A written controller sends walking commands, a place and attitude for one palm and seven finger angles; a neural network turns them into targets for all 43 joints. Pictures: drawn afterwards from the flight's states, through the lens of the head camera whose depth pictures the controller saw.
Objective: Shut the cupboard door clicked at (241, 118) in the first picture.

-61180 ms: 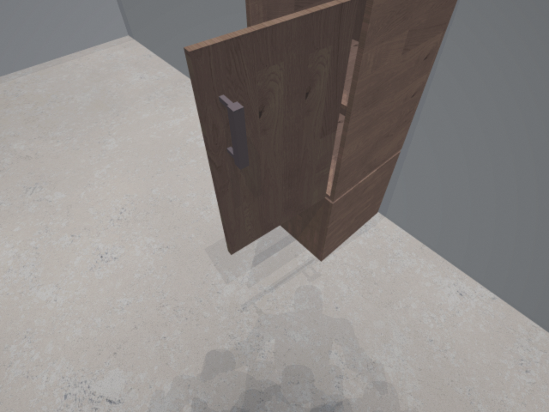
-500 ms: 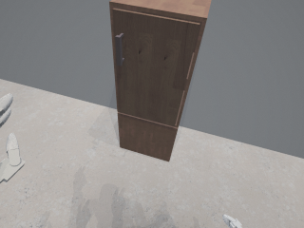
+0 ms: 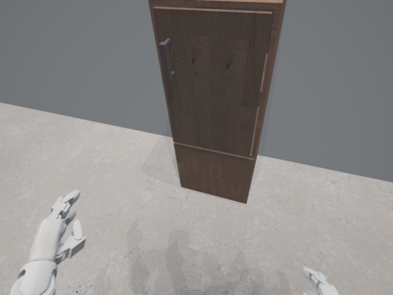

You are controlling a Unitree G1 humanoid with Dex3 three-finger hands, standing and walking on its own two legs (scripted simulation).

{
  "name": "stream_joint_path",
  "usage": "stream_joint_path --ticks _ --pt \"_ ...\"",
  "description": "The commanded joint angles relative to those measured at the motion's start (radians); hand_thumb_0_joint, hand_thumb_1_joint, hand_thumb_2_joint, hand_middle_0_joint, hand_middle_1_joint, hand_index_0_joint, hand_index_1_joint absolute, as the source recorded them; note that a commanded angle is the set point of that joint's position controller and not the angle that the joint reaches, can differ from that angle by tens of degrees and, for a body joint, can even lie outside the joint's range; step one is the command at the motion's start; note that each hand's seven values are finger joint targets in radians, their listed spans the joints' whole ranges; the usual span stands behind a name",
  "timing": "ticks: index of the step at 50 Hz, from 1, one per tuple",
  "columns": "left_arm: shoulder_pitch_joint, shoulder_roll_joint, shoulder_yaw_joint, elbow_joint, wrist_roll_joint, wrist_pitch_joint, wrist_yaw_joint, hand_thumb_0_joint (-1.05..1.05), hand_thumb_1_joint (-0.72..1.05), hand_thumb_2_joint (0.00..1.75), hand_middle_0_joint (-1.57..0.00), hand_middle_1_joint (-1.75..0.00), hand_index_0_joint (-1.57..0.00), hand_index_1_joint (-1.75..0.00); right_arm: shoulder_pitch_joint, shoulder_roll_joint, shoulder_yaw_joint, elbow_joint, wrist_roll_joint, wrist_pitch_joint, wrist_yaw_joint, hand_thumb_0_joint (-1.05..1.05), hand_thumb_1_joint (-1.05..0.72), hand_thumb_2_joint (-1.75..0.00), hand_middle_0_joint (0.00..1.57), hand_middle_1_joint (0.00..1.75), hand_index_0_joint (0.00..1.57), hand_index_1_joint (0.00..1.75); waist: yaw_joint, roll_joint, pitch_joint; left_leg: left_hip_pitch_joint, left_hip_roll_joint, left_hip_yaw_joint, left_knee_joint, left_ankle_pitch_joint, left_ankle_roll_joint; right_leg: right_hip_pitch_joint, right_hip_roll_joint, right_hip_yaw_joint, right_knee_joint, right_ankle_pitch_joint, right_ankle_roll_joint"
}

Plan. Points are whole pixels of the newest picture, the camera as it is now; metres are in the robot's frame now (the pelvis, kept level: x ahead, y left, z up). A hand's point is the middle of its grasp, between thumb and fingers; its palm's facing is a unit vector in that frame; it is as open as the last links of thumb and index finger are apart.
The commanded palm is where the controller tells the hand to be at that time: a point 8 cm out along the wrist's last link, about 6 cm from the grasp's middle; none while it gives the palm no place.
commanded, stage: let the arm hang, fingers relaxed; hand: left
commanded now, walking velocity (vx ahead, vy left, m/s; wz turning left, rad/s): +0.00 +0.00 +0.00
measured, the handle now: (168, 60) +0.83 +0.14 +0.10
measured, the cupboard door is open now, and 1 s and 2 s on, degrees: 0 0 0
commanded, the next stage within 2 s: look to check the result in 0.98 s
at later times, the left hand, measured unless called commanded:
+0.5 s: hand out of the picture -0.05 +0.19 -0.16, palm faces +0.04 -0.97 -0.22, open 7.3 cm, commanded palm none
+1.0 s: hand out of the picture -0.06 +0.17 -0.16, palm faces +0.06 -0.99 -0.14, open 7.4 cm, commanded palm none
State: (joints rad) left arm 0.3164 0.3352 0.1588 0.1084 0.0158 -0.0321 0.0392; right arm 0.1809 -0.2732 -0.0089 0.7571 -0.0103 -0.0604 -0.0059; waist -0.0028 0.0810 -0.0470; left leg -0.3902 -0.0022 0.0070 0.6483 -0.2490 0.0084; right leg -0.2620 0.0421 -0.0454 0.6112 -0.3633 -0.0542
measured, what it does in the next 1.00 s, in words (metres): stands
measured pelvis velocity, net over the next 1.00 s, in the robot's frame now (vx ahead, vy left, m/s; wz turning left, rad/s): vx -0.02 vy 0.02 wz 0.00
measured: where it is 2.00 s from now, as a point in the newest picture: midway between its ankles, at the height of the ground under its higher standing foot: outside the picture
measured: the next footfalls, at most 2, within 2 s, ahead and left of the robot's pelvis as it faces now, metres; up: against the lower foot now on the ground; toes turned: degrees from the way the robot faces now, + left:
none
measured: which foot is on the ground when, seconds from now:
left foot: down 0.00-1.00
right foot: down 0.00-1.00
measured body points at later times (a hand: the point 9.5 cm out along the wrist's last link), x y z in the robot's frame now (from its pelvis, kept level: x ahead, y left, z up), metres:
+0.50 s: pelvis -0.01 +0.00 +0.02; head -0.01 +0.00 +0.47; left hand -0.05 +0.24 -0.14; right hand -0.02 -0.21 -0.15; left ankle +0.04 +0.11 -0.73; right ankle -0.03 -0.09 -0.73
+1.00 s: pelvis -0.02 +0.02 +0.02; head -0.03 +0.02 +0.47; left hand -0.06 +0.22 -0.15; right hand -0.06 -0.18 -0.15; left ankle +0.04 +0.11 -0.73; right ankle -0.03 -0.09 -0.73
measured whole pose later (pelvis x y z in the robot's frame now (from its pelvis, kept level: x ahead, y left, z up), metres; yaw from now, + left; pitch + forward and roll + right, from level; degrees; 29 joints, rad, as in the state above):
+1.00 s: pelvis -0.02 +0.02 +0.02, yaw +0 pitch -2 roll +0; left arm 0.37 0.10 0.01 1.14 0.01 0.00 0.04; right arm 0.36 -0.12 0.00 1.12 -0.02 0.02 -0.04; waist -0.01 0.00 0.00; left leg -0.25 -0.03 0.02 0.41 -0.13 0.04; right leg -0.15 0.01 -0.03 0.43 -0.24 -0.02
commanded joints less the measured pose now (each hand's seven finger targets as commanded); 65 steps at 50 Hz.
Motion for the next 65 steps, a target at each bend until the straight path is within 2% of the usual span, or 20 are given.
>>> stream_joint_path --ticks 1,2,3,4,5,6,7,8,10,13,16,23,27,34,39,48,51,58,64,65 --pt "-0.026 0.04 -0.077 0.289 0.017 0.04 -0.033 0.0 0.9 0.9 -0.2 -0.3 -0.2 -0.3 0.011 -0.097 -0.041 -0.068 -0.018 0.034 -0.012 0.0 -0.9 -0.9 0.2 0.3 0.2 0.3 -0.015 -0.346 0.012 0.032 0.028 -0.044 0.085 0.058 0.009 -0.002 -0.243 0.171 -0.129 0.58 -0.105" --pt "-0.038 0.034 -0.084 0.351 0.015 0.044 -0.028 0.0 0.9 0.9 -0.2 -0.3 -0.2 -0.3 0.014 -0.079 -0.035 -0.052 -0.023 0.049 -0.013 0.0 -0.9 -0.9 0.2 0.3 0.2 0.3 -0.014 -0.311 0.032 0.038 0.025 -0.034 0.079 0.01 0.007 0.001 -0.253 0.18 -0.144 0.574 -0.113" --pt "-0.059 0.028 -0.09 0.413 0.014 0.045 -0.022 0.0 0.9 0.9 -0.2 -0.3 -0.2 -0.3 0.026 -0.067 -0.03 -0.028 -0.026 0.06 -0.015 0.0 -0.9 -0.9 0.2 0.3 0.2 0.3 -0.021 -0.26 0.031 0.066 0.031 -0.04 0.04 0.029 0.005 0.006 -0.246 0.182 -0.15 0.541 -0.11" --pt "-0.077 0.026 -0.097 0.466 0.011 0.046 -0.018 0.0 0.9 0.9 -0.2 -0.3 -0.2 -0.3 0.04 -0.058 -0.024 -0.002 -0.026 0.066 -0.016 0.0 -0.9 -0.9 0.2 0.3 0.2 0.3 -0.027 -0.196 0.032 0.112 0.044 -0.048 -0.016 0.128 0.007 -0.004 -0.228 0.167 -0.15 0.477 -0.088" --pt "-0.082 0.019 -0.102 0.521 0.006 0.046 -0.016 0.0 0.9 0.9 -0.2 -0.3 -0.2 -0.3 0.049 -0.054 -0.016 0.029 -0.026 0.066 -0.016 0.0 -0.9 -0.9 0.2 0.3 0.2 0.3 -0.028 -0.096 0.022 0.158 0.063 -0.074 -0.081 0.264 0.013 -0.006 -0.195 0.144 -0.135 0.405 -0.057" --pt "-0.071 0.019 -0.107 0.577 0.002 0.047 -0.015 0.0 0.9 0.9 -0.2 -0.3 -0.2 -0.3 0.04 -0.062 -0.009 0.054 -0.024 0.064 -0.015 0.0 -0.9 -0.9 0.2 0.3 0.2 0.3 -0.014 -0.008 0.027 0.168 0.091 -0.122 -0.131 0.345 0.024 0.006 -0.146 0.118 -0.128 0.315 -0.022" --pt "-0.054 -0.002 -0.111 0.636 -0.004 0.046 -0.014 0.0 0.9 0.9 -0.2 -0.3 -0.2 -0.3 0.037 -0.061 -0.004 0.081 -0.023 0.06 -0.02 0.0 -0.9 -0.9 0.2 0.3 0.2 0.3 -0.002 0.062 0.029 0.131 0.114 -0.16 -0.175 0.347 0.045 0.058 -0.12 0.105 -0.14 0.244 -0.001" --pt "-0.032 -0.01 -0.113 0.692 -0.008 0.046 -0.016 0.0 0.9 0.9 -0.2 -0.3 -0.2 -0.3 0.032 -0.056 0.001 0.105 -0.019 0.058 -0.025 0.0 -0.9 -0.9 0.2 0.3 0.2 0.3 0.01 0.083 0.035 0.1 0.12 -0.174 -0.207 0.295 0.054 0.104 -0.113 0.105 -0.171 0.193 0.003" --pt "0.009 -0.058 -0.1 0.765 -0.004 0.036 -0.015 0.0 0.9 0.9 -0.2 -0.3 -0.2 -0.3 0.043 -0.022 -0.001 0.14 -0.022 0.056 -0.032 0.0 -0.9 -0.9 0.2 0.3 0.2 0.3 0.016 0.105 0.01 0.108 0.098 -0.143 -0.219 0.206 0.042 0.148 -0.13 0.125 -0.232 0.205 -0.012" --pt "0.004 -0.055 -0.114 0.842 -0.007 0.029 -0.017 0.0 0.9 0.9 -0.2 -0.3 -0.2 -0.3 0.096 -0.007 -0.002 0.198 -0.014 0.06 -0.036 0.0 -0.9 -0.9 0.2 0.3 0.2 0.3 0.0 0.03 0.004 0.166 0.094 -0.115 -0.223 0.195 0.031 0.146 -0.143 0.129 -0.28 0.242 -0.018" --pt "0.021 -0.057 -0.125 0.903 -0.009 0.025 -0.015 0.0 0.9 0.9 -0.2 -0.3 -0.2 -0.3 0.127 -0.009 -0.004 0.242 -0.007 0.062 -0.038 0.0 -0.9 -0.9 0.2 0.3 0.2 0.3 -0.003 -0.046 0.041 0.188 0.097 -0.102 -0.241 0.188 0.027 0.126 -0.14 0.124 -0.312 0.238 -0.014" --pt "0.078 -0.093 -0.143 1.001 -0.011 0.026 -0.007 0.0 0.9 0.9 -0.2 -0.3 -0.2 -0.3 0.182 0.028 0.003 0.32 -0.005 0.069 -0.04 0.0 -0.9 -0.9 0.2 0.3 0.2 0.3 -0.008 -0.116 0.139 0.189 0.09 -0.089 -0.29 0.097 0.029 0.061 -0.133 0.128 -0.358 0.101 -0.01" --pt "0.107 -0.108 -0.145 1.023 -0.01 0.027 -0.003 0.0 0.9 0.9 -0.2 -0.3 -0.2 -0.3 0.2 0.047 0.004 0.341 -0.007 0.073 -0.038 0.0 -0.9 -0.9 0.2 0.3 0.2 0.3 -0.01 -0.111 0.166 0.187 0.082 -0.084 -0.294 0.046 0.029 0.012 -0.134 0.134 -0.368 0.02 -0.01" --pt "0.14 -0.136 -0.143 1.037 -0.006 0.029 0.0 0.0 0.9 0.9 -0.2 -0.3 -0.2 -0.3 0.223 0.071 0.002 0.356 -0.008 0.072 -0.039 0.0 -0.9 -0.9 0.2 0.3 0.2 0.3 -0.006 -0.086 0.195 0.152 0.081 -0.097 -0.32 -0.021 0.035 -0.022 -0.123 0.131 -0.341 -0.008 -0.008" --pt "0.15 -0.147 -0.138 1.036 -0.004 0.031 0.0 0.0 0.9 0.9 -0.2 -0.3 -0.2 -0.3 0.236 0.071 0.0 0.351 -0.01 0.065 -0.042 0.0 -0.9 -0.9 0.2 0.3 0.2 0.3 -0.003 -0.05 0.184 0.113 0.09 -0.129 -0.359 -0.077 0.042 0.005 -0.111 0.118 -0.302 0.032 -0.004" --pt "0.152 -0.145 -0.131 1.03 0.001 0.033 -0.002 0.0 0.9 0.9 -0.2 -0.3 -0.2 -0.3 0.241 0.061 -0.009 0.339 -0.01 0.065 -0.041 0.0 -0.9 -0.9 0.2 0.3 0.2 0.3 0.0 -0.045 0.182 0.087 0.094 -0.156 -0.393 -0.149 0.045 0.006 -0.104 0.109 -0.285 0.025 0.001" --pt "0.152 -0.133 -0.13 1.026 0.0 0.027 -0.002 0.0 0.9 0.9 -0.2 -0.3 -0.2 -0.3 0.235 0.048 -0.011 0.333 -0.008 0.062 -0.04 0.0 -0.9 -0.9 0.2 0.3 0.2 0.3 0.001 -0.06 0.161 0.112 0.092 -0.145 -0.376 -0.101 0.044 0.012 -0.109 0.11 -0.29 0.042 -0.002" --pt "0.127 -0.11 -0.128 1.02 -0.001 0.025 -0.004 0.0 0.9 0.9 -0.2 -0.3 -0.2 -0.3 0.221 0.037 -0.014 0.333 -0.008 0.065 -0.036 0.0 -0.9 -0.9 0.2 0.3 0.2 0.3 -0.007 -0.078 0.171 0.129 0.084 -0.133 -0.359 -0.079 0.04 -0.012 -0.118 0.122 -0.311 0.005 -0.004" --pt "0.104 -0.085 -0.127 1.015 -0.002 0.021 -0.005 0.0 0.9 0.9 -0.2 -0.3 -0.2 -0.3 0.195 0.011 -0.015 0.329 -0.006 0.058 -0.036 0.0 -0.9 -0.9 0.2 0.3 0.2 0.3 -0.007 -0.066 0.145 0.157 0.095 -0.135 -0.363 -0.038 0.043 0.011 -0.121 0.122 -0.307 0.055 -0.005" --pt "0.1 -0.082 -0.128 1.016 -0.002 0.019 -0.005 0.0 0.9 0.9 -0.2 -0.3 -0.2 -0.3 0.187 0.009 -0.015 0.33 -0.005 0.058 -0.035 0.0 -0.9 -0.9 0.2 0.3 0.2 0.3 -0.006 -0.08 0.148 0.159 0.092 -0.132 -0.358 -0.023 0.043 0.013 -0.124 0.122 -0.311 0.061 -0.005"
